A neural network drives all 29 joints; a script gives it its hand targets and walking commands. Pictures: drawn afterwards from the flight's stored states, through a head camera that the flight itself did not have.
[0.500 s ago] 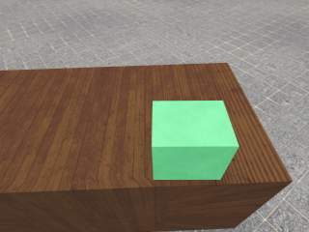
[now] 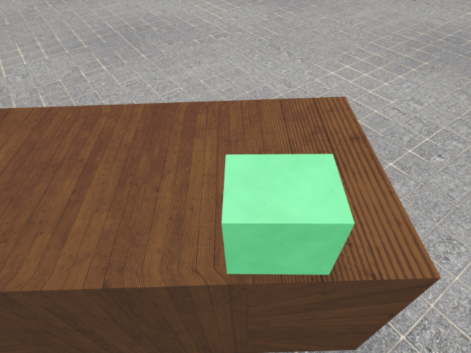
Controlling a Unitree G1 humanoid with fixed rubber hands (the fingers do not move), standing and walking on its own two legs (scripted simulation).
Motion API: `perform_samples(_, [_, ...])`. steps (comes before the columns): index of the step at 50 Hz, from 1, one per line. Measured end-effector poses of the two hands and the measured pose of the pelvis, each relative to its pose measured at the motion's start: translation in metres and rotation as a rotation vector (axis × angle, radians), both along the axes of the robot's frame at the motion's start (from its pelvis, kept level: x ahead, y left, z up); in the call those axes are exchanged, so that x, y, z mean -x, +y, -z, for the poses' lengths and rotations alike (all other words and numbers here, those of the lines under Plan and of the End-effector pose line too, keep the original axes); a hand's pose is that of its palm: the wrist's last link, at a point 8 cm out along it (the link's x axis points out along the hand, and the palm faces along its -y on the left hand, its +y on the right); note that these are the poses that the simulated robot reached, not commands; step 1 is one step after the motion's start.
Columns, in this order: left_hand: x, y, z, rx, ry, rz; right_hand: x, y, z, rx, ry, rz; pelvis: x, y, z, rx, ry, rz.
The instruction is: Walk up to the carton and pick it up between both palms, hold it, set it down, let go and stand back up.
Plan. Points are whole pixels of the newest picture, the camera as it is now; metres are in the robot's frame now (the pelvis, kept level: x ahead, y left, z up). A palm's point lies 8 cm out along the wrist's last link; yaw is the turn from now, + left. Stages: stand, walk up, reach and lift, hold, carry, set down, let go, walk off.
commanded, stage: stand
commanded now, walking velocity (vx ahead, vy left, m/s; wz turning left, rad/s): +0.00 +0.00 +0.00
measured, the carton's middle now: (278, 215) +0.42 -0.06 -0.03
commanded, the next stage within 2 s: reach and lift in 0.40 s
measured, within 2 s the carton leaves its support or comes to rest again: neither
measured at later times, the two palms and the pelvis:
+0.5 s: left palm out of the picture +0.01 +0.21 -0.17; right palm out of the picture +0.03 -0.24 -0.16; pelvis -0.02 -0.01 -0.02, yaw +0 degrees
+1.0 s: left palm out of the picture +0.11 +0.21 -0.12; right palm out of the picture +0.11 -0.23 -0.12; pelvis -0.05 -0.03 -0.02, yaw -3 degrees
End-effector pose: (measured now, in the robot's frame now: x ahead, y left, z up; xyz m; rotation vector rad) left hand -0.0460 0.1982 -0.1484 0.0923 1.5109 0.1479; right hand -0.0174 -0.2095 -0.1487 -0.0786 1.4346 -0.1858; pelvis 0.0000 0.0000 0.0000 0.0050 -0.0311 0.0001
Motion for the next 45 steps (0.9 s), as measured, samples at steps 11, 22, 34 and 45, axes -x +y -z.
perform_samples(11, [0.002, -0.005, 0.0, 0.0, -0.003, -0.003, 0.005, -0.002, 0.001, -0.008, 0.01, 0.001, 0.002, -0.005, 0.0, 0.002, 0.0, 0.0])
perform_samples(22, [-0.005, -0.006, 0.006, 0.021, 0.049, -0.015, 0.003, -0.006, 0.005, -0.011, 0.038, 0.019, 0.006, -0.01, 0.004, 0.005, 0.033, -0.001])
perform_samples(34, [-0.236, 0.005, -0.056, 0.025, -0.3, 0.091, -0.202, -0.016, -0.055, -0.076, -0.38, -0.025, 0.045, -0.018, 0.026, 0.026, 0.053, 0.002])
perform_samples(45, [-0.148, -0.011, -0.039, 0.033, -0.137, 0.091, -0.131, -0.014, -0.045, -0.055, -0.327, -0.013, 0.039, -0.025, 0.013, 0.018, 0.054, 0.026])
